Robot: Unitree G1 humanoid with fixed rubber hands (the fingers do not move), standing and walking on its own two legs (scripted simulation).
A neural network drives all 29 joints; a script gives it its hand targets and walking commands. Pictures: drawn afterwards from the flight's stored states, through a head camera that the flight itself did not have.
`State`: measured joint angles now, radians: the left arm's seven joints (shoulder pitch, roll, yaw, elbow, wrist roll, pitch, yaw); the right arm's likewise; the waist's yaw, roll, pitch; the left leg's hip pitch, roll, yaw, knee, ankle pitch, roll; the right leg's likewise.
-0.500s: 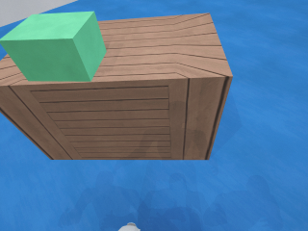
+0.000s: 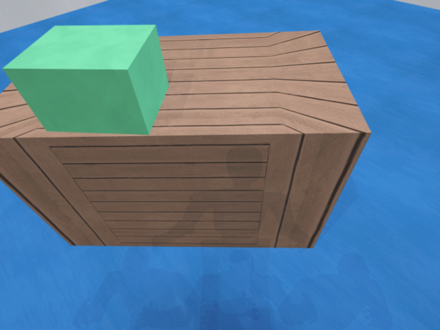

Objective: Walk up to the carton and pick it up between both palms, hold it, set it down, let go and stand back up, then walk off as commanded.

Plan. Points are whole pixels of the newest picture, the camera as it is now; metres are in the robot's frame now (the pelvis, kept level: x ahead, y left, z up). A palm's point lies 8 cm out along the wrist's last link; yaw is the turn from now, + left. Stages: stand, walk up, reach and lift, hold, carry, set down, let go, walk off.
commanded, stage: walk up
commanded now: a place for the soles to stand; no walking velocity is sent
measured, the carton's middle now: (100, 78) +0.78 +0.34 +0.07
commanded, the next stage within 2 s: none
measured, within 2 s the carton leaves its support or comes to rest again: neither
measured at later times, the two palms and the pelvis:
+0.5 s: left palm out of the picture +0.15 +0.50 -0.06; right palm out of the picture +0.13 -0.18 -0.09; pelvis +0.08 +0.14 +0.00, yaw +0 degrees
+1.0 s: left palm out of the picture +0.18 +0.58 -0.04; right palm (275, 311) +0.20 -0.10 -0.13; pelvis +0.15 +0.21 +0.00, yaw -1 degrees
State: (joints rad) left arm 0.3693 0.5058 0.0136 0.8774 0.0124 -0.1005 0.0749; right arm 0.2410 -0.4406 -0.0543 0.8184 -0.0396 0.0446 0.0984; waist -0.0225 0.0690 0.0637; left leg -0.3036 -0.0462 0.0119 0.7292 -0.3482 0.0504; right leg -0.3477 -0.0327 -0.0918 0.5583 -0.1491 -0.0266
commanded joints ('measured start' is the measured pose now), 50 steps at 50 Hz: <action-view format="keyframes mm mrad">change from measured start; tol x32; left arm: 1 38 294 126 -40 0 -19 24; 50 38 306 132 -73 14 1 8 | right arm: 1 16 -218 -81 -103 -14 8 -2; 50 31 -186 -96 -90 -14 24 7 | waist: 1 12 -35 42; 14 -11 -247 -74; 18 -130 328 19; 50 17 -247 -11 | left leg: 1 -373 121 -162 331 -109 -32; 16 157 101 6 -125 58 -42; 20 -27 326 -645 -633 -515 54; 33 133 177 -140 -208 431 110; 37 -375 63 -121 349 -194 -37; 50 -170 150 -43 118 -38 -57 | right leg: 1 179 -415 547 -326 -453 -228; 14 15 -272 181 -135 -222 -159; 20 -381 14 157 623 -399 -32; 33 115 28 -24 -96 5 -7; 36 548 -332 496 -210 -39 -137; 38 256 -478 676 -315 -473 -252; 50 10 -258 222 -174 -318 -166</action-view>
